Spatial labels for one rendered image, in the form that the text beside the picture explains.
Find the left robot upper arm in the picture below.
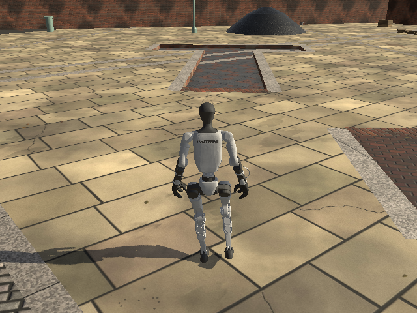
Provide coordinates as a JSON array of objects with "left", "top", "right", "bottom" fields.
[{"left": 178, "top": 131, "right": 194, "bottom": 168}]

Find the robot right foot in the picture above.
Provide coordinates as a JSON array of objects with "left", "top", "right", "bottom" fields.
[{"left": 224, "top": 247, "right": 234, "bottom": 259}]

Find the right robot forearm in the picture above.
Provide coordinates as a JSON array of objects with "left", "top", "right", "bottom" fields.
[{"left": 233, "top": 157, "right": 247, "bottom": 185}]

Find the right robot upper arm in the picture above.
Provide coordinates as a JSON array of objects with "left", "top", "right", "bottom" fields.
[{"left": 221, "top": 130, "right": 239, "bottom": 167}]

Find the robot left hand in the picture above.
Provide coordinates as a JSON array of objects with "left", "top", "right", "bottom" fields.
[{"left": 172, "top": 183, "right": 187, "bottom": 198}]

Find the robot right hand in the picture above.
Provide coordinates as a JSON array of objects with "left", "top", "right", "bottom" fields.
[{"left": 234, "top": 182, "right": 249, "bottom": 199}]

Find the left robot forearm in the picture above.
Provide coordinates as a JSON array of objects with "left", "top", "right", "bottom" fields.
[{"left": 173, "top": 158, "right": 185, "bottom": 185}]

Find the robot foot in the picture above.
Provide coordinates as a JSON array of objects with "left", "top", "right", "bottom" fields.
[
  {"left": 200, "top": 246, "right": 209, "bottom": 263},
  {"left": 224, "top": 247, "right": 234, "bottom": 259}
]

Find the robot left foot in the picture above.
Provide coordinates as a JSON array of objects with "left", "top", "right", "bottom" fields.
[{"left": 200, "top": 246, "right": 209, "bottom": 263}]

